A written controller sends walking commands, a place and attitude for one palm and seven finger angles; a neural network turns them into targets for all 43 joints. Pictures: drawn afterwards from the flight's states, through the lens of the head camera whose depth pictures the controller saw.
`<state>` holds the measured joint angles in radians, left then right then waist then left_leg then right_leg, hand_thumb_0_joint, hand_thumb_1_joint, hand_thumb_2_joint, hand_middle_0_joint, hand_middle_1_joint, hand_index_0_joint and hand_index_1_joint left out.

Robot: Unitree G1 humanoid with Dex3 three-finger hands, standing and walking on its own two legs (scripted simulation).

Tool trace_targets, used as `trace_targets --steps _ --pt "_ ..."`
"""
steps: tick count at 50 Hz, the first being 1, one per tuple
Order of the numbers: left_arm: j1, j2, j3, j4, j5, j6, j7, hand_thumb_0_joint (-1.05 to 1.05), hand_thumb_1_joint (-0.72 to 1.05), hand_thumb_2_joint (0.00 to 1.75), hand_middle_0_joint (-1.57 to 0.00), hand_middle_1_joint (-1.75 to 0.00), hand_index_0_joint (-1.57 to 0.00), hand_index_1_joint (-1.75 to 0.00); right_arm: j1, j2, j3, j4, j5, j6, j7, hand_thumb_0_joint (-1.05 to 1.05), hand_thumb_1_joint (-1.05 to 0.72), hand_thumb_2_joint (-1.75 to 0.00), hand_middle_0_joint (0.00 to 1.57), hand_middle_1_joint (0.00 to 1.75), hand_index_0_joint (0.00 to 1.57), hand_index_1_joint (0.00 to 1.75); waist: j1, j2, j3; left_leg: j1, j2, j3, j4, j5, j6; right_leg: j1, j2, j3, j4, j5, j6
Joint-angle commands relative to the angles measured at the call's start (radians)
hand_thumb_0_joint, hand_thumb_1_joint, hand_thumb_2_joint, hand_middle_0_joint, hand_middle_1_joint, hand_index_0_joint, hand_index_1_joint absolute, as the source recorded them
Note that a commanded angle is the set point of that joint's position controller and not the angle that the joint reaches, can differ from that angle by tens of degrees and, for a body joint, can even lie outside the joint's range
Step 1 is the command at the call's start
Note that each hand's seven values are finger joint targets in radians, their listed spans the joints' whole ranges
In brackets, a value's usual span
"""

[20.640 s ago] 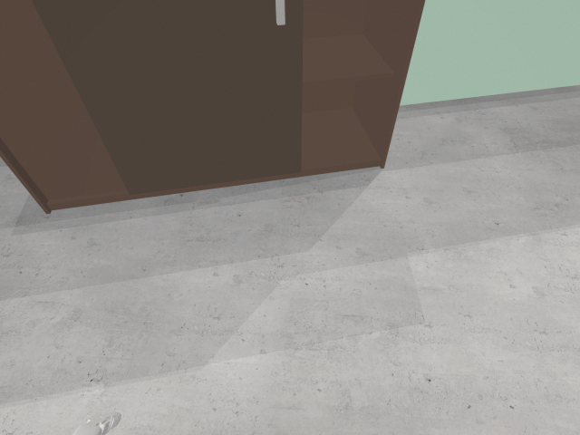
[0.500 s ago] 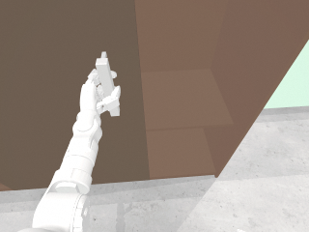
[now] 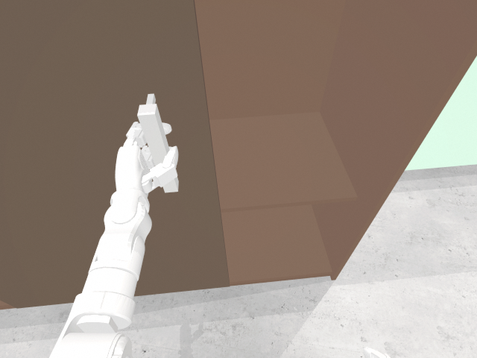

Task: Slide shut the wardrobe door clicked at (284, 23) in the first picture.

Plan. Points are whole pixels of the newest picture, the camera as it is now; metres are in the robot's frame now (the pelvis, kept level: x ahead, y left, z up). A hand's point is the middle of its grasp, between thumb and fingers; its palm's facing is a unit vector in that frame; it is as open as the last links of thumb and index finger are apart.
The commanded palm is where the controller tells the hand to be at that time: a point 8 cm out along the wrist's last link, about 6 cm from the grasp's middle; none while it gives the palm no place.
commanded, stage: tug the door sideways, standing still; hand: left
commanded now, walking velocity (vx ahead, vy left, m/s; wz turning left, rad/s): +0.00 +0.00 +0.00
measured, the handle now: (162, 145) +0.46 +0.13 +0.11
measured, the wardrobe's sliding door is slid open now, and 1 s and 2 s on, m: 0.43 0.43 0.42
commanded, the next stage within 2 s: step sideways, sliding the door along in 0.98 s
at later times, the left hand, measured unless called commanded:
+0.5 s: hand (173, 164) +0.41 +0.10 +0.12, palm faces +0.13 -0.99 -0.02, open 6.2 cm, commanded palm +0.39 +0.10 +0.12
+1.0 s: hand (174, 165) +0.41 +0.10 +0.12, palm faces +0.14 -0.99 -0.05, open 6.3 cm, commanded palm +0.38 +0.09 +0.12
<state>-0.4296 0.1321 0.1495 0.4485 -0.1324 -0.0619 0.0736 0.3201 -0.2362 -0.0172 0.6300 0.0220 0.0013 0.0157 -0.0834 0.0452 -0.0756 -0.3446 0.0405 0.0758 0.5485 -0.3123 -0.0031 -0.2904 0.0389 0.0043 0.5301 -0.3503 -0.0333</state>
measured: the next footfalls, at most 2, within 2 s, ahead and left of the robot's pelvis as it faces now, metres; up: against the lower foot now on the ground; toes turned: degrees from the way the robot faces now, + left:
right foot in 1.80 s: +0.17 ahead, -0.26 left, +0.00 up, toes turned +12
left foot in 2.00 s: +0.08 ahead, -0.02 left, +0.00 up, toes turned +20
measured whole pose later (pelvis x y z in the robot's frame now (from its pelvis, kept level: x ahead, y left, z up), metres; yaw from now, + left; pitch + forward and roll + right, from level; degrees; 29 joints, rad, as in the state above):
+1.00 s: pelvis -0.03 +0.01 -0.01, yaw +6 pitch +8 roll -1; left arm -0.74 0.06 -0.04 0.76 -0.12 -0.15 0.25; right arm 0.34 -0.23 -0.03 0.74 0.00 -0.07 0.05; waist -0.03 0.06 -0.05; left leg -0.49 -0.01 -0.02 0.67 -0.31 0.01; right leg -0.39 0.00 -0.09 0.63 -0.38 -0.02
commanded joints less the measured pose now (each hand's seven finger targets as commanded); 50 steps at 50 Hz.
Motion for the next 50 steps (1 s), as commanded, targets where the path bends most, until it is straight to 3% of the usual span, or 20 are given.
trace_targets --steps 1,3,6,10,14,15,18,21,23,25,30,36,43,45,50 --pt "-0.148 0.113 0.003 -0.321 -0.003 -0.057 -0.014 0.0 0.9 0.9 -0.45 -1.4 -0.45 -1.4 -0.046 -0.112 -0.041 -0.15 0.004 -0.045 0.0 0.0 -0.9 -0.9 0.2 0.3 0.2 0.3 0.079 -0.068 -0.334 0.186 -0.043 -0.007 0.021 0.568 0.031 0.191 -0.024 -0.03 0.004 0.845 0.041" --pt "-0.115 0.124 0.006 -0.323 0.0 -0.04 -0.008 0.0 0.9 0.9 -0.45 -1.4 -0.45 -1.4 -0.049 -0.117 -0.042 -0.149 0.002 -0.038 -0.002 0.0 -0.9 -0.9 0.2 0.3 0.2 0.3 0.079 -0.098 -0.313 0.18 -0.042 -0.008 0.019 0.568 0.031 0.201 -0.026 -0.032 -0.001 0.854 0.04" --pt "-0.31 0.052 -0.082 -0.341 0.011 -0.023 0.008 0.0 0.9 0.9 -0.45 -1.4 -0.45 -1.4 -0.044 -0.111 -0.044 -0.124 0.0 -0.038 -0.006 0.0 -0.9 -0.9 0.2 0.3 0.2 0.3 0.027 -0.055 -0.296 0.233 -0.038 -0.023 0.038 0.582 0.034 0.112 -0.018 -0.035 -0.006 0.787 0.039" --pt "-0.446 -0.008 -0.144 -0.304 0.032 -0.01 0.041 0.0 0.9 0.9 -0.45 -1.4 -0.45 -1.4 -0.021 -0.11 -0.051 -0.086 -0.01 -0.034 -0.009 0.0 -0.9 -0.9 0.2 0.3 0.2 0.3 -0.005 -0.05 -0.313 0.278 -0.033 -0.047 0.064 0.641 0.034 0.045 -0.015 -0.042 0.004 0.751 0.036" --pt "-0.479 -0.083 -0.205 -0.265 0.035 -0.009 0.053 0.0 0.9 0.9 -0.45 -1.4 -0.45 -1.4 -0.019 -0.105 -0.051 -0.075 -0.017 -0.034 -0.007 0.0 -0.9 -0.9 0.2 0.3 0.2 0.3 -0.012 -0.096 -0.345 0.277 -0.038 -0.059 0.075 0.639 0.034 0.043 -0.018 -0.048 0.017 0.759 0.037" --pt "-0.499 -0.093 -0.221 -0.268 0.04 -0.014 0.052 0.0 0.9 0.9 -0.45 -1.4 -0.45 -1.4 -0.023 -0.102 -0.05 -0.073 -0.019 -0.034 -0.007 0.0 -0.9 -0.9 0.2 0.3 0.2 0.3 -0.015 -0.064 -0.344 0.285 -0.039 -0.06 0.077 0.634 0.035 0.029 -0.019 -0.047 0.018 0.742 0.035" --pt "-0.528 -0.138 -0.267 -0.236 0.048 -0.031 0.054 0.0 0.9 0.9 -0.45 -1.4 -0.45 -1.4 -0.021 -0.101 -0.047 -0.068 -0.02 -0.033 -0.004 0.0 -0.9 -0.9 0.2 0.3 0.2 0.3 -0.022 -0.082 -0.337 0.29 -0.035 -0.081 0.081 0.624 0.036 -0.001 -0.014 -0.056 0.019 0.665 0.028" --pt "-0.57 -0.175 -0.305 -0.225 0.051 -0.046 0.049 0.0 0.9 0.9 -0.45 -1.4 -0.45 -1.4 -0.021 -0.095 -0.046 -0.069 -0.02 -0.036 0.002 0.0 -0.9 -0.9 0.2 0.3 0.2 0.3 -0.029 -0.054 -0.351 0.313 -0.033 -0.089 0.095 0.654 0.036 -0.03 -0.012 -0.055 0.029 0.663 0.027" --pt "-0.589 -0.188 -0.319 -0.197 0.049 -0.054 0.05 0.0 0.9 0.9 -0.45 -1.4 -0.45 -1.4 -0.018 -0.097 -0.046 -0.066 -0.022 -0.037 0.005 0.0 -0.9 -0.9 0.2 0.3 0.2 0.3 -0.032 -0.082 -0.345 0.295 -0.034 -0.091 0.095 0.627 0.038 -0.03 -0.01 -0.057 0.028 0.651 0.027" --pt "-0.636 -0.212 -0.34 -0.203 0.049 -0.067 0.052 0.0 0.9 0.9 -0.45 -1.4 -0.45 -1.4 -0.018 -0.093 -0.045 -0.064 -0.021 -0.043 0.009 0.0 -0.9 -0.9 0.2 0.3 0.2 0.3 -0.035 -0.045 -0.367 0.312 -0.035 -0.099 0.098 0.617 0.035 -0.053 -0.007 -0.059 0.034 0.619 0.024" --pt "-0.703 -0.268 -0.39 -0.141 0.051 -0.097 0.065 0.0 0.9 0.9 -0.45 -1.4 -0.45 -1.4 -0.004 -0.092 -0.045 -0.052 -0.02 -0.055 0.022 0.0 -0.9 -0.9 0.2 0.3 0.2 0.3 -0.052 -0.065 -0.357 0.305 -0.031 -0.122 0.099 0.558 0.032 -0.105 0.003 -0.068 0.038 0.531 0.019" --pt "-0.78 -0.266 -0.392 -0.08 0.055 -0.133 0.074 0.0 0.9 0.9 -0.45 -1.4 -0.45 -1.4 0.012 -0.099 -0.048 -0.029 -0.017 -0.073 0.028 0.0 -0.9 -0.9 0.2 0.3 0.2 0.3 -0.058 -0.046 -0.375 0.303 -0.031 -0.135 0.098 0.482 0.024 -0.147 0.008 -0.072 0.045 0.448 0.012" --pt "-0.808 -0.267 -0.376 0.025 0.046 -0.162 0.079 0.0 0.9 0.9 -0.45 -1.4 -0.45 -1.4 0.029 -0.105 -0.046 -0.005 -0.016 -0.095 0.03 0.0 -0.9 -0.9 0.2 0.3 0.2 0.3 -0.06 -0.062 -0.328 0.254 -0.035 -0.134 0.087 0.394 0.023 -0.168 0.01 -0.074 0.035 0.38 0.012" --pt "-0.846 -0.265 -0.377 0.009 0.047 -0.174 0.08 0.0 0.9 0.9 -0.45 -1.4 -0.45 -1.4 0.029 -0.107 -0.048 -0.003 -0.013 -0.105 0.029 0.0 -0.9 -0.9 0.2 0.3 0.2 0.3 -0.065 -0.04 -0.338 0.267 -0.033 -0.137 0.085 0.369 0.02 -0.187 0.012 -0.072 0.035 0.353 0.012" --pt "-0.868 -0.262 -0.37 0.04 0.041 -0.19 0.08 0.0 0.9 0.9 -0.45 -1.4 -0.45 -1.4 0.038 -0.108 -0.048 0.007 -0.015 -0.121 0.031 0.0 -0.9 -0.9 0.2 0.3 0.2 0.3 -0.068 -0.052 -0.34 0.257 -0.036 -0.131 0.085 0.353 0.021 -0.188 0.013 -0.068 0.032 0.351 0.014"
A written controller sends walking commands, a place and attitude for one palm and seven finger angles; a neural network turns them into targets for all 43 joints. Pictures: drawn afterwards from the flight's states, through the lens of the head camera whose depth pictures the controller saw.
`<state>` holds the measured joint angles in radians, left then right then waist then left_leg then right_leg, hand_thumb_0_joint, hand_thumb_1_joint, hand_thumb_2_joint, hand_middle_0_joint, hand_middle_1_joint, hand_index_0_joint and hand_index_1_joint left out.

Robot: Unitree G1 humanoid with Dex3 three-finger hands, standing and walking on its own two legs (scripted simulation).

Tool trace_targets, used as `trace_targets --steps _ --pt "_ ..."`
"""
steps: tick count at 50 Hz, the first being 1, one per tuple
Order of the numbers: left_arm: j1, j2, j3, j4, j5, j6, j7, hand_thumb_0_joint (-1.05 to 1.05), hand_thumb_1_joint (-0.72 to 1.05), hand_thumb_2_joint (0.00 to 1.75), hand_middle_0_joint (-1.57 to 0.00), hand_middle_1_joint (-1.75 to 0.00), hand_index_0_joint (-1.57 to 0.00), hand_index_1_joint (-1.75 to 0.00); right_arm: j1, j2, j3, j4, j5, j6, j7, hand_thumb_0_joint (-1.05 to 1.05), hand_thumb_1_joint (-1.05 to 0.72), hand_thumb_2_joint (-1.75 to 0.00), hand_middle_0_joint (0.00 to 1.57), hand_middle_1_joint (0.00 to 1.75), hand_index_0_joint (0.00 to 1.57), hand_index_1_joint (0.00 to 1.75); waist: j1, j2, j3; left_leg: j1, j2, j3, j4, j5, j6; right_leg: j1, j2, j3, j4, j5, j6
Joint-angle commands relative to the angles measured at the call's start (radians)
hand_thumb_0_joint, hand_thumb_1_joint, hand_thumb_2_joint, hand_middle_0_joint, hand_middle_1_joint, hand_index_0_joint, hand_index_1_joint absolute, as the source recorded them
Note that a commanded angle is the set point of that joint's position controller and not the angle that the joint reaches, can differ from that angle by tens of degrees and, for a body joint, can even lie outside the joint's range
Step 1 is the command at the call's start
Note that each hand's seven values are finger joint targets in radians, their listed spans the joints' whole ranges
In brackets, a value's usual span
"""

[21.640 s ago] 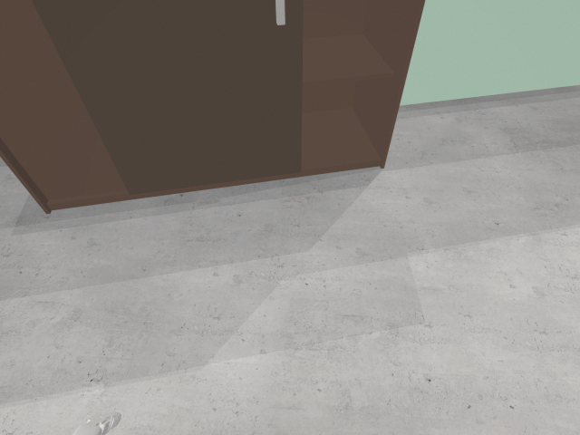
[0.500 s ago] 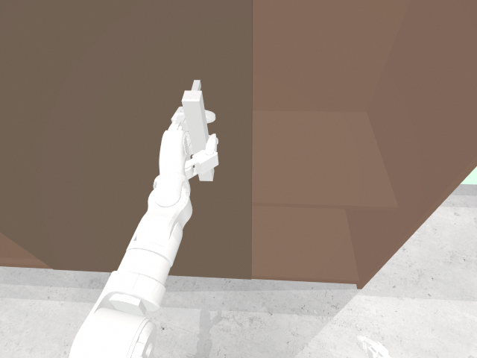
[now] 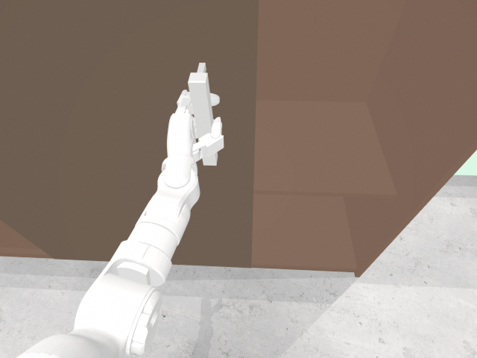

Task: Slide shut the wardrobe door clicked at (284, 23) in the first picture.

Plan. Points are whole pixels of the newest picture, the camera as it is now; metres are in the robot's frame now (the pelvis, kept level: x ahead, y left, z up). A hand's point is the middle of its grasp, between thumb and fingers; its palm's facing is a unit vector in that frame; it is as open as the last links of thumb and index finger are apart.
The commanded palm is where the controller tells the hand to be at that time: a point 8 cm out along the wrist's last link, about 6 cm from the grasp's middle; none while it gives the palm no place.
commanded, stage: step sideways, sliding the door along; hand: left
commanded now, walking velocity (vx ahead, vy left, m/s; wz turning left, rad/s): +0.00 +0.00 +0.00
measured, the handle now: (206, 117) +0.50 +0.07 +0.12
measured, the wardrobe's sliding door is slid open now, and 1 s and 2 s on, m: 0.43 0.42 0.22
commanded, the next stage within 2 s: none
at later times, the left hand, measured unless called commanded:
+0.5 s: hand (216, 136) +0.45 +0.05 +0.13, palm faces +0.03 -0.99 -0.15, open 6.6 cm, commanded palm +0.43 +0.05 +0.13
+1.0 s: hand (228, 132) +0.46 +0.03 +0.13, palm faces +0.32 -0.94 -0.10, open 6.7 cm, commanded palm +0.43 -0.01 +0.13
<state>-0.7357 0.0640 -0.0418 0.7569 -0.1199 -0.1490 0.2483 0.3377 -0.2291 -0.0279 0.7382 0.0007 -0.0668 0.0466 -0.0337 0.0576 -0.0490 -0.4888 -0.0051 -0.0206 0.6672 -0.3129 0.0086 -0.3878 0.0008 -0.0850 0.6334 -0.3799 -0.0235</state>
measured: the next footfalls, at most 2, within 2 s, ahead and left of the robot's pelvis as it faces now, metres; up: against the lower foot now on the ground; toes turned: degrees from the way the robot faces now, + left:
right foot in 0.80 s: +0.17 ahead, -0.29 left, +0.00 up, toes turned +6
left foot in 1.00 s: +0.11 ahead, -0.04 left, +0.00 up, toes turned +14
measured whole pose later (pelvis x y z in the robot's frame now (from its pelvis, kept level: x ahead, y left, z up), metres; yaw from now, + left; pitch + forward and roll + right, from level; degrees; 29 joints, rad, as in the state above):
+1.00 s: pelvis +0.05 -0.17 +0.00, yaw +10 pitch -3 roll +0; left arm -0.67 0.17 0.02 0.43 -0.12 -0.05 0.17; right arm 0.08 -0.24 -0.04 0.67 0.05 -0.02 -0.06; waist 0.07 0.07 0.29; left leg -0.30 0.05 0.01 0.69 -0.30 0.00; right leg -0.31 -0.04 -0.10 0.66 -0.27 -0.03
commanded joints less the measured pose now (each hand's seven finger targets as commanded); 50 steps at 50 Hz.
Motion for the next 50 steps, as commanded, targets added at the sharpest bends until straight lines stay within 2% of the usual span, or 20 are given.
trace_targets --steps 1,4,5,7,15,19,22,23,26,28,29,30,32,39,41,43,46,48,49,50 --pt "-0.565 -0.196 -0.18 -0.27 0.029 -0.107 -0.095 0.0 0.9 0.9 -0.45 -1.4 -0.45 -1.4 0.023 -0.116 -0.038 -0.101 0.008 -0.055 0.0 0.0 -0.9 -0.9 0.2 0.3 0.2 0.3 -0.118 -0.054 -0.369 0.403 0.011 -0.037 -0.033 0.354 0.008 -0.096 0.051 0.02 -0.067 0.375 0.003" --pt "-0.629 -0.178 -0.169 -0.258 0.035 -0.115 -0.087 0.0 0.9 0.9 -0.45 -1.4 -0.45 -1.4 0.028 -0.12 -0.036 -0.092 0.008 -0.059 -0.001 0.0 -0.9 -0.9 0.2 0.3 0.2 0.3 -0.13 -0.06 -0.358 0.403 0.011 -0.043 -0.033 0.341 0.008 -0.116 0.051 0.021 -0.068 0.357 0.005" --pt "-0.712 0.399 0.173 -0.318 0.09 -0.108 -0.088 0.0 0.9 0.9 -0.45 -1.4 -0.45 -1.4 -0.026 -0.172 -0.046 -0.126 0.025 -0.029 -0.054 0.0 -0.9 -0.9 0.2 0.3 0.2 0.3 -0.015 -0.062 -0.386 0.363 0.068 -0.032 -0.062 0.276 0.054 0.049 -0.036 0.092 -0.107 0.316 0.022" --pt "-0.694 0.204 0.032 -0.308 0.069 -0.096 -0.14 0.0 0.9 0.9 -0.45 -1.4 -0.45 -1.4 -0.089 -0.127 -0.024 -0.144 0.031 -0.013 -0.088 0.0 -0.9 -0.9 0.2 0.3 0.2 0.3 -0.049 -0.065 -0.351 0.367 0.069 -0.021 -0.094 0.265 0.062 0.107 -0.03 0.07 -0.112 0.326 0.026" --pt "-0.591 0.12 -0.022 -0.231 0.031 -0.049 -0.184 0.0 0.9 0.9 -0.45 -1.4 -0.45 -1.4 -0.125 -0.124 -0.015 -0.159 0.028 0.025 -0.125 0.0 -0.9 -0.9 0.2 0.3 0.2 0.3 -0.034 0.075 -0.227 0.529 0.286 -0.333 -0.163 0.319 0.171 -0.089 0.023 0.074 0.077 -0.081 -0.002" --pt "-0.578 0.111 -0.032 -0.24 0.03 -0.032 -0.191 0.0 0.9 0.9 -0.45 -1.4 -0.45 -1.4 -0.139 -0.128 -0.013 -0.165 0.034 0.037 -0.123 0.0 -0.9 -0.9 0.2 0.3 0.2 0.3 -0.023 0.016 -0.211 0.452 0.257 -0.23 -0.073 0.436 0.138 0.069 0.024 0.073 -0.075 0.02 -0.016" --pt "-0.596 0.061 -0.061 -0.267 0.037 -0.021 -0.204 0.0 0.9 0.9 -0.45 -1.4 -0.45 -1.4 -0.137 -0.11 -0.016 -0.178 0.045 0.039 -0.122 0.0 -0.9 -0.9 0.2 0.3 0.2 0.3 -0.023 -0.283 -0.245 0.26 0.095 0.038 0.174 0.395 0.039 0.363 -0.088 0.176 -0.259 0.516 -0.058" --pt "-0.596 0.052 -0.073 -0.248 0.035 -0.011 -0.202 0.0 0.9 0.9 -0.45 -1.4 -0.45 -1.4 -0.173 -0.101 -0.015 -0.174 0.054 0.039 -0.124 0.0 -0.9 -0.9 0.2 0.3 0.2 0.3 -0.013 -0.351 -0.212 0.128 0.057 0.047 0.249 0.176 0.019 0.446 -0.164 0.246 -0.227 0.716 -0.116" --pt "-0.605 -0.065 -0.168 -0.321 0.048 -0.049 -0.216 0.0 0.9 0.9 -0.45 -1.4 -0.45 -1.4 -0.201 -0.068 -0.003 -0.172 0.037 0.027 -0.123 0.0 -0.9 -0.9 0.2 0.3 0.2 0.3 -0.006 -0.179 -0.155 0.082 0.052 0.03 0.123 -0.074 0.04 0.467 -0.187 0.217 -0.08 0.847 -0.121" --pt "-0.622 -0.092 -0.206 -0.397 0.034 -0.064 -0.211 0.0 0.9 0.9 -0.45 -1.4 -0.45 -1.4 -0.155 -0.108 -0.022 -0.159 0.034 0.028 -0.123 0.0 -0.9 -0.9 0.2 0.3 0.2 0.3 -0.069 0.018 -0.259 0.624 0.183 -0.1 -0.224 0.523 0.119 0.074 -0.064 0.057 0.293 0.633 -0.012" --pt "-0.618 -0.14 -0.248 -0.439 0.003 -0.072 -0.226 0.0 0.9 0.9 -0.45 -1.4 -0.45 -1.4 -0.164 -0.124 -0.035 -0.175 0.028 0.033 -0.099 0.0 -0.9 -0.9 0.2 0.3 0.2 0.3 -0.072 0.184 -0.287 0.867 0.419 -0.409 -0.175 0.901 0.221 -0.26 0.028 0.1 0.538 -0.006 0.019" --pt "-0.622 -0.145 -0.262 -0.437 0.006 -0.059 -0.236 0.0 0.9 0.9 -0.45 -1.4 -0.45 -1.4 -0.187 -0.122 -0.024 -0.184 0.037 0.042 -0.055 0.0 -0.9 -0.9 0.2 0.3 0.2 0.3 -0.053 0.06 -0.277 0.835 0.457 -0.44 -0.147 0.866 0.241 -0.265 0.002 0.232 0.639 -0.137 -0.024" --pt "-0.593 -0.082 -0.224 -0.48 0.024 -0.051 -0.237 0.0 0.9 0.9 -0.45 -1.4 -0.45 -1.4 -0.201 -0.12 -0.04 -0.181 0.035 0.06 -0.058 0.0 -0.9 -0.9 0.2 0.3 0.2 0.3 -0.048 0.033 -0.171 0.78 0.463 -0.39 -0.107 0.738 0.245 -0.388 -0.07 0.257 0.542 -0.178 -0.014" --pt "-0.499 -0.068 -0.222 -0.581 0.037 -0.048 -0.233 0.0 0.9 0.9 -0.45 -1.4 -0.45 -1.4 -0.261 -0.114 -0.035 -0.254 0.072 0.053 -0.071 0.0 -0.9 -0.9 0.2 0.3 0.2 0.3 -0.026 0.152 -0.237 0.405 0.279 -0.029 -0.018 0.513 0.089 0.247 0.024 -0.003 0.028 0.141 0.015" --pt "-0.472 -0.05 -0.21 -0.607 0.053 -0.049 -0.227 0.0 0.9 0.9 -0.45 -1.4 -0.45 -1.4 -0.26 -0.093 -0.03 -0.254 0.078 0.048 -0.072 0.0 -0.9 -0.9 0.2 0.3 0.2 0.3 -0.003 0.036 -0.254 0.311 0.169 0.054 0.203 0.41 0.031 0.404 -0.018 0.038 -0.133 0.383 -0.011" --pt "-0.43 0.035 -0.147 -0.564 0.062 -0.015 -0.213 0.0 0.9 0.9 -0.45 -1.4 -0.45 -1.4 -0.271 -0.082 -0.053 -0.23 0.074 0.033 -0.096 0.0 -0.9 -0.9 0.2 0.3 0.2 0.3 0.013 -0.468 -0.231 0.054 0.008 0.038 0.49 -0.217 -0.033 0.515 -0.248 0.427 -0.221 0.831 -0.154" --pt "-0.455 -0.063 -0.229 -0.718 0.055 -0.038 -0.201 0.0 0.9 0.9 -0.45 -1.4 -0.45 -1.4 -0.291 -0.048 -0.024 -0.193 0.048 -0.015 -0.104 0.0 -0.9 -0.9 0.2 0.3 0.2 0.3 -0.013 -0.217 -0.243 0.104 0.054 -0.018 0.22 -0.258 -0.006 0.491 -0.267 0.317 -0.096 0.983 -0.145" --pt "-0.413 -0.075 -0.244 -0.738 0.054 -0.05 -0.182 0.0 0.9 0.9 -0.45 -1.4 -0.45 -1.4 -0.286 -0.065 -0.026 -0.186 0.041 -0.02 -0.113 0.0 -0.9 -0.9 0.2 0.3 0.2 0.3 -0.027 -0.168 -0.279 0.315 0.069 0.066 -0.204 0.11 -0.003 0.446 -0.192 0.183 0.036 0.95 -0.073" --pt "-0.376 -0.092 -0.262 -0.762 0.047 -0.053 -0.185 0.0 0.9 0.9 -0.45 -1.4 -0.45 -1.4 -0.289 -0.077 -0.04 -0.213 0.04 -0.014 -0.108 0.0 -0.9 -0.9 0.2 0.3 0.2 0.3 -0.013 -0.108 -0.323 0.533 0.152 0.029 -0.246 0.422 0.028 0.274 -0.146 0.134 0.1 0.761 -0.021" --pt "-0.355 -0.123 -0.282 -0.793 0.034 -0.049 -0.193 0.0 0.9 0.9 -0.45 -1.4 -0.45 -1.4 -0.299 -0.117 -0.061 -0.238 0.043 -0.015 -0.092 0.0 -0.9 -0.9 0.2 0.3 0.2 0.3 0.01 0.056 -0.359 0.696 0.353 -0.175 -0.181 0.776 0.129 0.053 -0.07 0.095 0.185 0.331 0.038"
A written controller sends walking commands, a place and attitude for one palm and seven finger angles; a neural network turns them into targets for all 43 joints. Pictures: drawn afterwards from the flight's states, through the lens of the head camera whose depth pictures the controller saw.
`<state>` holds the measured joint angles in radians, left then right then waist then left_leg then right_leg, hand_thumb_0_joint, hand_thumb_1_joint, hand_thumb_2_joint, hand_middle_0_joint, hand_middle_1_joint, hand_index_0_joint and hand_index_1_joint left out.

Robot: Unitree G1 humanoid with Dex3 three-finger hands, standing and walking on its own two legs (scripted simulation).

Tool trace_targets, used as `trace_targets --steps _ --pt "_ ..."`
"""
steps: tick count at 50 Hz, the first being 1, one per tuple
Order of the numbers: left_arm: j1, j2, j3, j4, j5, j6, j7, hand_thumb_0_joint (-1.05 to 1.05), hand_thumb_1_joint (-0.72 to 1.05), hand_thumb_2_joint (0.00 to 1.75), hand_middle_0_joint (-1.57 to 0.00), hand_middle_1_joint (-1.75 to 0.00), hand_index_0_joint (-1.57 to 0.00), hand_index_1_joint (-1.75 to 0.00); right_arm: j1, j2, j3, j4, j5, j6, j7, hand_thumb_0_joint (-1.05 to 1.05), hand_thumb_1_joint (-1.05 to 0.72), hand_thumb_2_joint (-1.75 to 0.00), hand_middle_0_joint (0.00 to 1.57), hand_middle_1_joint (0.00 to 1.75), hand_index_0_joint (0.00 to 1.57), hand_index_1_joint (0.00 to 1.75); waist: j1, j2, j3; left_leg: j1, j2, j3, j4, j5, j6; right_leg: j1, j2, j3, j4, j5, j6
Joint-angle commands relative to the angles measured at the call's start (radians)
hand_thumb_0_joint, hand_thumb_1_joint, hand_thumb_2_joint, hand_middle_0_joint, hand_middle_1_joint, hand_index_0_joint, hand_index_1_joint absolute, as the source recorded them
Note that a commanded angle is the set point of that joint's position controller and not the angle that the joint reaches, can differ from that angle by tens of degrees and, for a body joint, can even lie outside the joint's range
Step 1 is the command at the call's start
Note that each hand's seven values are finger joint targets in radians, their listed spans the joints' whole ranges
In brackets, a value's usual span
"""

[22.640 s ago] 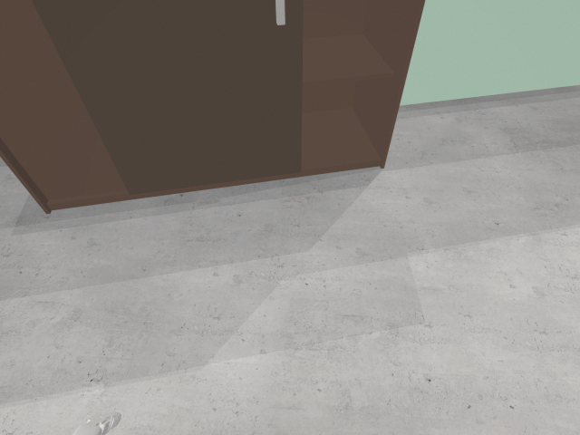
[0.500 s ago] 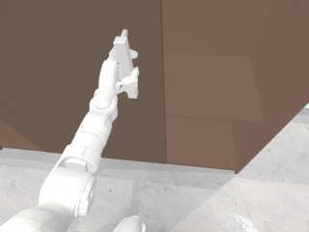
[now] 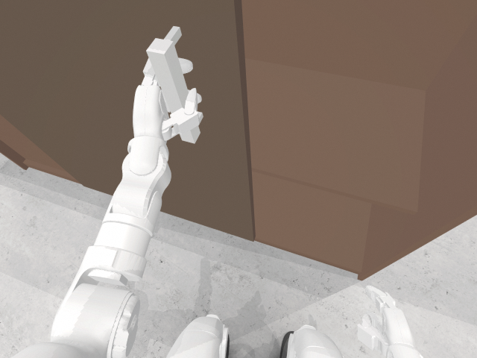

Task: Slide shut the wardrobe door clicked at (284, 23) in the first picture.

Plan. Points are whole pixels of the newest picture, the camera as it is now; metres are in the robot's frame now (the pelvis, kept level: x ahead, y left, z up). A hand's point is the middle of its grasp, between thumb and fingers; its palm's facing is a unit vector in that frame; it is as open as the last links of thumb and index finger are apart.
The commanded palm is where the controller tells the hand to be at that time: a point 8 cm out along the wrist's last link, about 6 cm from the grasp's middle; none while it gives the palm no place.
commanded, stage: step sideways, sliding the door along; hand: left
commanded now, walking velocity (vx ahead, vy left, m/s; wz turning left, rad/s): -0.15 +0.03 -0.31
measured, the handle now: (183, 90) +0.48 +0.15 +0.12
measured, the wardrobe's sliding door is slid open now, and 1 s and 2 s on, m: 0.42 0.22 0.06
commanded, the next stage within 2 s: none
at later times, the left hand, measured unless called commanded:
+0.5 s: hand (255, 128) +0.41 +0.03 +0.13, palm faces +0.06 -1.00 -0.04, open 6.3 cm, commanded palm +0.37 +0.00 +0.13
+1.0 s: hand (318, 145) +0.39 -0.06 +0.12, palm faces -0.06 -1.00 -0.06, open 6.4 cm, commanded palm +0.36 -0.08 +0.13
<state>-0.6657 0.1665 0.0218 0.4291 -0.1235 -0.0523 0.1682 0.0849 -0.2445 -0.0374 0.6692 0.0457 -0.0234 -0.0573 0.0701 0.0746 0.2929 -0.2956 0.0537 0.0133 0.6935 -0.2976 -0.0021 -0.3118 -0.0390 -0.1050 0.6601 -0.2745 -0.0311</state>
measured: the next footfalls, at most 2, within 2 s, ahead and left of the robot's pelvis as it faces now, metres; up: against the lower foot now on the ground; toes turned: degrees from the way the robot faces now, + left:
right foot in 1.02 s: +0.07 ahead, -0.26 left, +0.00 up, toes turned -12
left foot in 1.20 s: +0.06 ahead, -0.01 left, +0.00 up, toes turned +0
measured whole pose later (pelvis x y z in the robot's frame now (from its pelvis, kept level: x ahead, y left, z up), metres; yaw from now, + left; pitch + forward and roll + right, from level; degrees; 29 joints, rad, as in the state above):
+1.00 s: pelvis +0.04 -0.12 +0.00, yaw -10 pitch -2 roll +0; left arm -0.18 0.10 -0.10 -0.10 -0.04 -0.14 0.15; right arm 0.08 -0.18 -0.02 0.53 0.02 -0.05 0.03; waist 0.12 0.06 0.26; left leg -0.23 0.26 0.14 0.62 -0.30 -0.15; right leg -0.31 -0.02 -0.03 0.71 -0.33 0.00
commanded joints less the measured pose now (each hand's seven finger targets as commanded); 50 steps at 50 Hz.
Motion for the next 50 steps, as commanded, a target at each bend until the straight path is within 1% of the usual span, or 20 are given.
trace_targets --steps 1,3,8,10,11,12,14,16,19,20,25,27,28,30,31,35,36,38,39,50 --pt "-0.418 -0.244 -0.363 -0.463 0.029 -0.144 -0.125 0.0 0.9 0.9 -0.45 -1.4 -0.45 -1.4 -0.021 -0.103 -0.055 -0.168 0.006 -0.064 0.041 0.0 -0.9 -0.9 0.2 0.3 0.2 0.3 -0.091 0.05 -0.719 0.562 0.38 -0.227 -0.208 0.853 0.202 -0.106 0.006 0.155 0.262 -0.167 0.034" --pt "-0.369 -0.275 -0.399 -0.535 0.037 -0.15 -0.126 0.0 0.9 0.9 -0.45 -1.4 -0.45 -1.4 -0.024 -0.075 -0.039 -0.188 0.002 -0.092 0.055 0.0 -0.9 -0.9 0.2 0.3 0.2 0.3 -0.105 0.191 -0.624 0.552 0.341 -0.129 -0.151 0.911 0.201 -0.148 -0.008 0.157 0.235 -0.195 0.026" --pt "-0.244 -0.226 -0.393 -0.618 0.081 -0.151 -0.128 0.0 0.9 0.9 -0.45 -1.4 -0.45 -1.4 -0.014 -0.093 -0.029 -0.223 0.011 -0.127 0.067 0.0 -0.9 -0.9 0.2 0.3 0.2 0.3 -0.102 0.053 -0.564 0.466 0.205 0.075 0.014 0.811 0.052 0.078 0.023 0.041 -0.172 0.278 0.042" --pt "-0.158 -0.201 -0.373 -0.608 0.092 -0.147 -0.125 0.0 0.9 0.9 -0.45 -1.4 -0.45 -1.4 -0.008 -0.08 -0.044 -0.228 0.013 -0.119 0.057 0.0 -0.9 -0.9 0.2 0.3 0.2 0.3 -0.103 -0.233 -0.607 0.255 0.098 0.087 0.124 0.546 0.002 0.275 -0.079 0.231 -0.176 0.925 -0.004" --pt "-0.126 -0.191 -0.368 -0.627 0.098 -0.143 -0.121 0.0 0.9 0.9 -0.45 -1.4 -0.45 -1.4 -0.031 -0.069 -0.051 -0.24 0.014 -0.113 0.046 0.0 -0.9 -0.9 0.2 0.3 0.2 0.3 -0.085 -0.402 -0.603 0.046 0.027 0.07 0.179 0.094 -0.015 0.425 -0.163 0.376 -0.125 1.24 -0.044" --pt "-0.064 -0.223 -0.401 -0.64 0.1 -0.149 -0.122 0.0 0.9 0.9 -0.45 -1.4 -0.45 -1.4 -0.02 -0.049 -0.038 -0.244 0.015 -0.109 0.044 0.0 -0.9 -0.9 0.2 0.3 0.2 0.3 -0.065 -0.393 -0.59 -0.08 -0.006 0.017 0.186 -0.193 -0.003 0.476 -0.215 0.437 -0.107 1.336 -0.049" --pt "-0.043 -0.275 -0.461 -0.753 0.092 -0.155 -0.111 0.0 0.9 0.9 -0.45 -1.4 -0.45 -1.4 -0.033 -0.024 -0.017 -0.231 0.011 -0.116 0.039 0.0 -0.9 -0.9 0.2 0.3 0.2 0.3 -0.089 -0.226 -0.625 -0.088 0.017 -0.022 -0.018 -0.128 0.014 0.492 -0.227 0.408 -0.032 1.273 -0.079" --pt "-0.032 -0.275 -0.481 -0.842 0.089 -0.17 -0.106 0.0 0.9 0.9 -0.45 -1.4 -0.45 -1.4 -0.047 -0.04 -0.031 -0.231 0.003 -0.108 0.037 0.0 -0.9 -0.9 0.2 0.3 0.2 0.3 -0.1 -0.214 -0.698 0.206 0.077 0.02 -0.192 0.312 0.027 0.321 -0.149 0.311 0.028 1.045 -0.029" --pt "0.071 -0.321 -0.533 -0.867 0.087 -0.177 -0.124 0.0 0.9 0.9 -0.45 -1.4 -0.45 -1.4 -0.03 -0.076 -0.042 -0.282 0.0 -0.096 0.075 0.0 -0.9 -0.9 0.2 0.3 0.2 0.3 -0.092 0.022 -0.685 0.603 0.347 -0.093 -0.176 1.1 0.161 -0.152 0.01 0.144 0.22 -0.045 0.036" --pt "0.093 -0.336 -0.546 -0.869 0.1 -0.184 -0.129 0.0 0.9 0.9 -0.45 -1.4 -0.45 -1.4 -0.021 -0.064 -0.032 -0.288 -0.008 -0.097 0.085 0.0 -0.9 -0.9 0.2 0.3 0.2 0.3 -0.098 0.07 -0.638 0.621 0.353 -0.054 -0.163 1.124 0.169 -0.208 0.021 0.124 0.236 -0.178 0.029" --pt "0.107 -0.274 -0.51 -0.904 0.118 -0.192 -0.12 0.0 0.9 0.9 -0.45 -1.4 -0.45 -1.4 -0.042 -0.063 -0.012 -0.29 -0.013 -0.097 0.095 0.0 -0.9 -0.9 0.2 0.3 0.2 0.3 -0.106 0.104 -0.52 0.483 0.321 0.079 -0.078 1.014 0.093 -0.08 0.021 0.051 0.04 0.004 0.02" --pt "0.117 -0.25 -0.486 -0.927 0.125 -0.2 -0.122 0.0 0.9 0.9 -0.45 -1.4 -0.45 -1.4 -0.056 -0.054 -0.007 -0.291 -0.004 -0.097 0.089 0.0 -0.9 -0.9 0.2 0.3 0.2 0.3 -0.101 0.009 -0.53 0.376 0.278 0.106 0.054 0.84 0.053 0.089 0.016 0.043 -0.099 0.286 0.022" --pt "0.112 -0.204 -0.468 -0.952 0.132 -0.203 -0.119 0.0 0.9 0.9 -0.45 -1.4 -0.45 -1.4 -0.075 -0.049 -0.002 -0.29 0.0 -0.1 0.079 0.0 -0.9 -0.9 0.2 0.3 0.2 0.3 -0.112 -0.082 -0.516 0.298 0.236 0.119 0.094 0.703 0.031 0.149 -0.018 0.067 -0.123 0.55 0.025" --pt "0.248 -0.183 -0.427 -0.877 0.129 -0.201 -0.111 0.0 0.9 0.9 -0.45 -1.4 -0.45 -1.4 -0.067 -0.027 -0.019 -0.302 0.004 -0.096 0.059 0.0 -0.9 -0.9 0.2 0.3 0.2 0.3 -0.083 -0.458 -0.558 0.005 0.023 0.08 0.274 -0.135 -0.032 0.337 -0.206 0.427 -0.111 1.363 -0.116" --pt "0.286 -0.192 -0.438 -0.889 0.126 -0.198 -0.112 0.0 0.9 0.9 -0.45 -1.4 -0.45 -1.4 -0.049 -0.004 -0.012 -0.299 -0.005 -0.11 0.056 0.0 -0.9 -0.9 0.2 0.3 0.2 0.3 -0.067 -0.457 -0.542 -0.074 0.021 0.009 0.224 -0.346 -0.017 0.353 -0.256 0.458 -0.093 1.433 -0.128" --pt "0.237 -0.201 -0.458 -0.999 0.121 -0.246 -0.101 0.0 0.9 0.9 -0.45 -1.4 -0.45 -1.4 -0.071 -0.006 -0.008 -0.243 -0.026 -0.1 0.055 0.0 -0.9 -0.9 0.2 0.3 0.2 0.3 -0.114 -0.253 -0.681 0.184 0.09 0.074 -0.214 0.146 -0.024 0.317 -0.16 0.29 0.013 1.146 -0.084" --pt "0.196 -0.173 -0.445 -1.01 0.115 -0.25 -0.109 0.0 0.9 0.9 -0.45 -1.4 -0.45 -1.4 -0.077 -0.026 -0.027 -0.249 -0.025 -0.094 0.057 0.0 -0.9 -0.9 0.2 0.3 0.2 0.3 -0.118 -0.235 -0.698 0.352 0.171 0.047 -0.252 0.406 0.002 0.178 -0.123 0.252 0.041 0.932 -0.039" --pt "0.228 -0.162 -0.427 -0.941 0.111 -0.24 -0.12 0.0 0.9 0.9 -0.45 -1.4 -0.45 -1.4 -0.081 -0.077 -0.039 -0.286 -0.022 -0.072 0.078 0.0 -0.9 -0.9 0.2 0.3 0.2 0.3 -0.102 0.04 -0.643 0.513 0.448 -0.113 -0.248 0.977 0.147 -0.109 -0.01 0.154 0.235 0.005 0.026" --pt "0.23 -0.19 -0.418 -0.913 0.131 -0.231 -0.126 0.0 0.9 0.9 -0.45 -1.4 -0.45 -1.4 -0.08 -0.054 -0.029 -0.283 -0.045 -0.064 0.082 0.0 -0.9 -0.9 0.2 0.3 0.2 0.3 -0.105 0.131 -0.6 0.449 0.487 -0.117 -0.234 1.032 0.187 -0.159 0.008 0.163 0.33 -0.25 0.032" --pt "0.042 -0.174 -0.37 -0.822 0.127 -0.18 -0.129 0.0 0.9 0.9 -0.45 -1.4 -0.45 -1.4 -0.081 -0.049 -0.024 -0.268 0.0 -0.091 0.088 0.0 -0.9 -0.9 0.2 0.3 0.2 0.3 -0.101 0.09 -0.508 0.29 0.296 0.095 -0.016 0.545 0.045 0.097 0.023 0.037 -0.161 0.187 0.043"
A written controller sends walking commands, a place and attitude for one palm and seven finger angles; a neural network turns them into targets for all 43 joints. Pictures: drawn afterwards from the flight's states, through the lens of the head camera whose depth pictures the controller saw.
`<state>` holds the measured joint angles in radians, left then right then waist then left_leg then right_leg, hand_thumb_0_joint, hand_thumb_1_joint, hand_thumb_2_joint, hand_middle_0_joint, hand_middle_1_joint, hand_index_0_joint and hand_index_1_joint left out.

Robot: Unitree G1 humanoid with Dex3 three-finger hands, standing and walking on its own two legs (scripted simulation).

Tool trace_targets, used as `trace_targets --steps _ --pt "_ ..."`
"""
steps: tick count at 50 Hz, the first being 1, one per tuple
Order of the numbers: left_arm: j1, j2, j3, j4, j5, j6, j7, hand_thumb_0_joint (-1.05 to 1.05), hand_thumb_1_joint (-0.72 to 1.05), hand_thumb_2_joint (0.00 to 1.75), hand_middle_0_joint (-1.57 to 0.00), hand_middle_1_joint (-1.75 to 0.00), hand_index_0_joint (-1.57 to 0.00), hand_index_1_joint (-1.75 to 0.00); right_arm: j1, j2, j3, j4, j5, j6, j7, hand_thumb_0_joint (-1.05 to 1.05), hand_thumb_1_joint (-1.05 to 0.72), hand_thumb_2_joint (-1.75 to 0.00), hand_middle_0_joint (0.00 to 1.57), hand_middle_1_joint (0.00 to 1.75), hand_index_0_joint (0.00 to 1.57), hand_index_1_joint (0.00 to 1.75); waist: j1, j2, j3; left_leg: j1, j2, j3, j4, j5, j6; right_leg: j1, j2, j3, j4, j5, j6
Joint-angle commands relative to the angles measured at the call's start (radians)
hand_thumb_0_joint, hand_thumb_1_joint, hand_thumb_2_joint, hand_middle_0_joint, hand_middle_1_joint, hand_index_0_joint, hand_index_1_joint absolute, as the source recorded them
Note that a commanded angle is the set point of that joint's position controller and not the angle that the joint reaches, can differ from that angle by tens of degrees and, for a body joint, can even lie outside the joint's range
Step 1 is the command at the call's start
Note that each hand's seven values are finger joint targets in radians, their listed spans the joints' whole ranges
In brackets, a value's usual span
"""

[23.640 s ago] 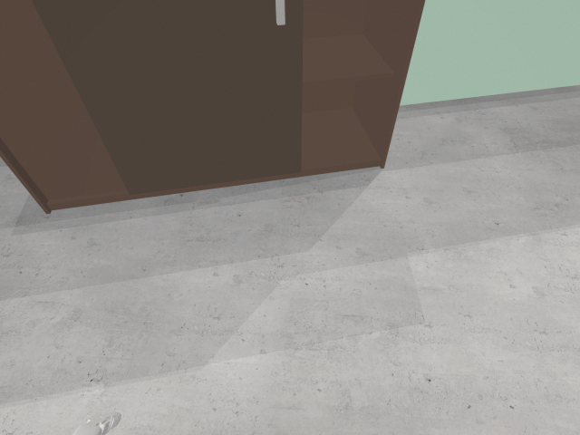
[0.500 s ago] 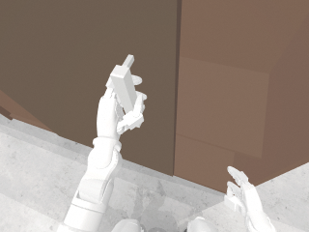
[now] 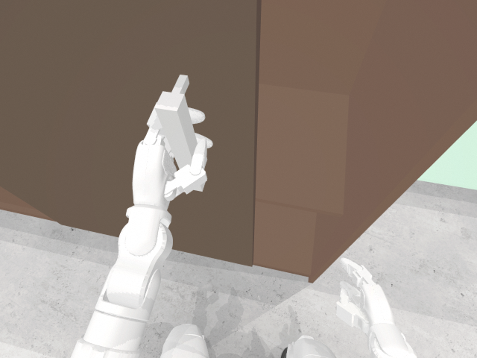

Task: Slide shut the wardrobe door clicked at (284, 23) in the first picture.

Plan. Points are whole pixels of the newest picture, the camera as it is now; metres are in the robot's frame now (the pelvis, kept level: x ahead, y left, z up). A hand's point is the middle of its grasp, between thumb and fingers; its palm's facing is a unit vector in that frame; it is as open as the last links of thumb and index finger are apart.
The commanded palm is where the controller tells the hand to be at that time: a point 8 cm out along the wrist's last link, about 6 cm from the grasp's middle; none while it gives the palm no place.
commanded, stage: step sideways, sliding the door along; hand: left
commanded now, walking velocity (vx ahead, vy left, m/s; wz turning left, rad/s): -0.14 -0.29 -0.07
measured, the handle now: (190, 139) +0.38 +0.14 +0.12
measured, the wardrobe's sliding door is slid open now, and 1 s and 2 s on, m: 0.22 0.06 0.00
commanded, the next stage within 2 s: stop walking and hold the door there in 1.60 s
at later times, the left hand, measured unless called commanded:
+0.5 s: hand (250, 175) +0.33 +0.05 +0.13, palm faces +0.26 -0.96 -0.10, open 6.5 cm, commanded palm +0.30 +0.02 +0.13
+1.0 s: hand (329, 187) +0.33 -0.05 +0.13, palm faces +0.33 -0.94 -0.09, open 6.5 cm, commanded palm +0.29 -0.08 +0.13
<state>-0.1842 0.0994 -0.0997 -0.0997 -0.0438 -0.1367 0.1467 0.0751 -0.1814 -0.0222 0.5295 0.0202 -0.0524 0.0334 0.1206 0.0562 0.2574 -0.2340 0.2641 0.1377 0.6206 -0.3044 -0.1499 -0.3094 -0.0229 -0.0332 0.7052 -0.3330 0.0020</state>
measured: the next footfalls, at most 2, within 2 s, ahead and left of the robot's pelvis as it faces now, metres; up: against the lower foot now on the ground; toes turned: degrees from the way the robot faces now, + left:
right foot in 0.02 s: +0.06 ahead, -0.13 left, +0.00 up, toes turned -3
left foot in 0.20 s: +0.00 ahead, +0.11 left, +0.00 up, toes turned +9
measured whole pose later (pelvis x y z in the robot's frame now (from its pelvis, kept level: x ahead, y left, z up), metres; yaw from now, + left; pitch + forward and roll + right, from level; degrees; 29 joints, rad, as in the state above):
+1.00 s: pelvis -0.06 -0.25 +0.01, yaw +2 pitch -2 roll +1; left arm -0.47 0.20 0.12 0.36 -0.12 -0.09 0.17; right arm 0.12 -0.23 -0.05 0.68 0.04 -0.02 -0.02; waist 0.08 0.05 0.19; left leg -0.26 0.11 0.02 0.72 -0.43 -0.03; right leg -0.29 0.01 -0.09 0.62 -0.29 -0.06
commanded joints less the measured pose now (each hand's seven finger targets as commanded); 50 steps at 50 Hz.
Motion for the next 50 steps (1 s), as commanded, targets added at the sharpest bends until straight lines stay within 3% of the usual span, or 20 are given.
trace_targets --steps 1,2,3,8,11,13,23,24,25,26,28,30,32,33,41,43,44,46,48,50 --pt "-0.467 -0.08 -0.231 -0.291 0.048 -0.099 -0.103 0.0 0.9 0.9 -0.45 -1.4 -0.45 -1.4 -0.053 -0.093 -0.035 -0.124 0.034 -0.064 -0.01 0.0 -0.9 -0.9 0.2 0.3 0.2 0.3 -0.159 -0.043 -0.502 0.188 -0.001 0.003 0.142 0.38 0.197 0.134 -0.049 0.003 -0.265 0.532 -0.004" --pt "-0.434 -0.021 -0.183 -0.213 0.046 -0.091 -0.09 0.0 0.9 0.9 -0.45 -1.4 -0.45 -1.4 -0.037 -0.081 -0.057 -0.124 0.04 -0.061 -0.023 0.0 -0.9 -0.9 0.2 0.3 0.2 0.3 -0.154 -0.409 -0.532 0.006 -0.139 -0.007 0.274 -0.056 0.154 0.218 -0.188 0.262 -0.269 0.86 -0.094" --pt "-0.362 0.013 -0.159 -0.19 0.036 -0.073 -0.073 0.0 0.9 0.9 -0.45 -1.4 -0.45 -1.4 -0.055 -0.095 -0.059 -0.122 0.032 -0.072 -0.037 0.0 -0.9 -0.9 0.2 0.3 0.2 0.3 -0.123 -0.492 -0.533 -0.079 -0.214 -0.063 0.397 -0.317 0.113 0.231 -0.248 0.391 -0.261 1.029 -0.164" --pt "-0.518 -0.063 -0.2 -0.276 0.015 -0.109 -0.056 0.0 0.9 0.9 -0.45 -1.4 -0.45 -1.4 -0.046 -0.083 -0.046 -0.053 0.012 -0.059 -0.047 0.0 -0.9 -0.9 0.2 0.3 0.2 0.3 -0.178 -0.22 -0.625 0.088 -0.161 -0.039 -0.175 0.101 0.121 0.332 -0.171 0.17 -0.063 1.013 -0.119" --pt "-0.542 -0.116 -0.232 -0.182 0.003 -0.094 -0.099 0.0 0.9 0.9 -0.45 -1.4 -0.45 -1.4 -0.034 -0.169 -0.094 -0.096 0.012 -0.038 -0.016 0.0 -0.9 -0.9 0.2 0.3 0.2 0.3 -0.151 0.073 -0.632 0.449 0.278 -0.329 -0.184 0.921 0.334 -0.126 -0.006 0.079 0.208 -0.109 -0.007" --pt "-0.595 -0.136 -0.23 -0.143 0.012 -0.082 -0.111 0.0 0.9 0.9 -0.45 -1.4 -0.45 -1.4 -0.05 -0.144 -0.072 -0.091 -0.001 -0.029 -0.005 0.0 -0.9 -0.9 0.2 0.3 0.2 0.3 -0.147 0.206 -0.556 0.344 0.245 -0.298 -0.16 0.81 0.355 -0.16 -0.012 0.106 0.31 -0.145 0.003" --pt "-0.749 -0.029 -0.121 0.072 0.01 -0.047 -0.089 0.0 0.9 0.9 -0.45 -1.4 -0.45 -1.4 -0.014 -0.149 -0.052 -0.059 0.045 -0.015 -0.014 0.0 -0.9 -0.9 0.2 0.3 0.2 0.3 -0.156 0.139 -0.505 0.179 0.022 -0.076 0.049 0.361 0.181 0.15 0.019 -0.044 -0.279 0.218 0.005" --pt "-0.714 -0.035 -0.112 0.133 0.007 -0.044 -0.084 0.0 0.9 0.9 -0.45 -1.4 -0.45 -1.4 0.012 -0.129 -0.05 -0.046 0.051 -0.012 -0.018 0.0 -0.9 -0.9 0.2 0.3 0.2 0.3 -0.161 0.045 -0.544 0.153 -0.042 -0.064 0.12 0.313 0.183 0.193 -0.03 0.01 -0.322 0.352 -0.028" --pt "-0.702 0.026 -0.065 0.192 0.007 -0.031 -0.08 0.0 0.9 0.9 -0.45 -1.4 -0.45 -1.4 0.008 -0.128 -0.067 -0.042 0.052 -0.006 -0.029 0.0 -0.9 -0.9 0.2 0.3 0.2 0.3 -0.148 -0.328 -0.556 0.001 -0.14 -0.041 0.247 0.131 0.127 0.284 -0.123 0.241 -0.293 0.62 -0.104" --pt "-0.768 0.039 -0.061 0.175 0.009 -0.029 -0.078 0.0 0.9 0.9 -0.45 -1.4 -0.45 -1.4 -0.019 -0.127 -0.065 -0.034 0.038 -0.008 -0.041 0.0 -0.9 -0.9 0.2 0.3 0.2 0.3 -0.147 -0.479 -0.52 -0.127 -0.201 -0.078 0.356 -0.186 0.123 0.325 -0.19 0.331 -0.283 0.819 -0.174" --pt "-0.778 -0.018 -0.1 0.139 -0.004 -0.043 -0.07 0.0 0.9 0.9 -0.45 -1.4 -0.45 -1.4 0.007 -0.113 -0.046 0.002 0.023 -0.022 -0.054 0.0 -0.9 -0.9 0.2 0.3 0.2 0.3 -0.167 -0.291 -0.526 -0.102 -0.195 -0.106 0.174 -0.233 0.145 0.327 -0.196 0.26 -0.194 0.873 -0.176" --pt "-0.775 -0.017 -0.098 0.114 -0.017 -0.063 -0.068 0.0 0.9 0.9 -0.45 -1.4 -0.45 -1.4 0.024 -0.11 -0.044 0.014 0.012 -0.01 -0.067 0.0 -0.9 -0.9 0.2 0.3 0.2 0.3 -0.189 -0.165 -0.584 0.182 -0.148 -0.032 -0.233 0.217 0.16 0.249 -0.12 0.107 -0.017 0.818 -0.089" --pt "-0.75 -0.044 -0.124 0.079 -0.039 -0.067 -0.097 0.0 0.9 0.9 -0.45 -1.4 -0.45 -1.4 0.008 -0.182 -0.082 -0.036 0.004 0.001 -0.045 0.0 -0.9 -0.9 0.2 0.3 0.2 0.3 -0.163 0.136 -0.604 0.518 0.249 -0.394 -0.165 0.979 0.341 -0.172 -0.003 0.063 0.225 -0.058 0.007" --pt "-0.727 -0.058 -0.129 0.146 -0.025 -0.052 -0.103 0.0 0.9 0.9 -0.45 -1.4 -0.45 -1.4 0.0 -0.184 -0.072 -0.054 0.017 0.019 -0.02 0.0 -0.9 -0.9 0.2 0.3 0.2 0.3 -0.147 0.127 -0.542 0.439 0.263 -0.412 -0.191 0.845 0.374 -0.204 0.017 0.084 0.299 -0.192 0.001" --pt "-0.777 -0.007 -0.089 0.136 -0.012 -0.067 -0.107 0.0 0.9 0.9 -0.45 -1.4 -0.45 -1.4 -0.012 -0.163 -0.066 -0.049 0.038 -0.001 -0.015 0.0 -0.9 -0.9 0.2 0.3 0.2 0.3 -0.142 0.19 -0.511 0.189 0.079 -0.098 -0.016 0.481 0.212 0.149 0.033 -0.043 -0.141 0.132 -0.001" --pt "-0.734 0.034 -0.07 0.199 0.004 -0.055 -0.1 0.0 0.9 0.9 -0.45 -1.4 -0.45 -1.4 -0.001 -0.135 -0.057 -0.041 0.051 -0.01 -0.026 0.0 -0.9 -0.9 0.2 0.3 0.2 0.3 -0.16 -0.03 -0.503 0.127 -0.067 -0.021 0.124 0.248 0.204 0.195 -0.041 0.052 -0.277 0.44 -0.026" --pt "-0.681 0.051 -0.044 0.282 -0.001 -0.039 -0.094 0.0 0.9 0.9 -0.45 -1.4 -0.45 -1.4 0.029 -0.125 -0.07 -0.024 0.05 -0.002 -0.035 0.0 -0.9 -0.9 0.2 0.3 0.2 0.3 -0.159 -0.308 -0.503 0.015 -0.165 -0.028 0.207 0.033 0.119 0.211 -0.133 0.248 -0.294 0.532 -0.096" --pt "-0.752 0.038 -0.059 0.194 -0.016 -0.043 -0.097 0.0 0.9 0.9 -0.45 -1.4 -0.45 -1.4 0.015 -0.124 -0.069 -0.004 0.03 -0.016 -0.047 0.0 -0.9 -0.9 0.2 0.3 0.2 0.3 -0.151 -0.337 -0.484 -0.096 -0.196 -0.12 0.36 -0.298 0.127 0.232 -0.228 0.36 -0.314 0.711 -0.185" --pt "-0.774 0.034 -0.054 0.088 -0.016 -0.064 -0.081 0.0 0.9 0.9 -0.45 -1.4 -0.45 -1.4 0.005 -0.122 -0.05 0.015 0.014 -0.034 -0.06 0.0 -0.9 -0.9 0.2 0.3 0.2 0.3 -0.175 -0.207 -0.54 -0.02 -0.177 -0.108 0.026 -0.181 0.144 0.304 -0.193 0.254 -0.198 0.904 -0.168" --pt "-0.727 0.041 -0.061 0.036 -0.028 -0.08 -0.079 0.0 0.9 0.9 -0.45 -1.4 -0.45 -1.4 0.01 -0.138 -0.064 0.001 0.009 -0.023 -0.073 0.0 -0.9 -0.9 0.2 0.3 0.2 0.3 -0.177 -0.109 -0.596 0.292 -0.062 -0.094 -0.268 0.402 0.17 0.192 -0.113 0.127 -0.024 0.781 -0.064"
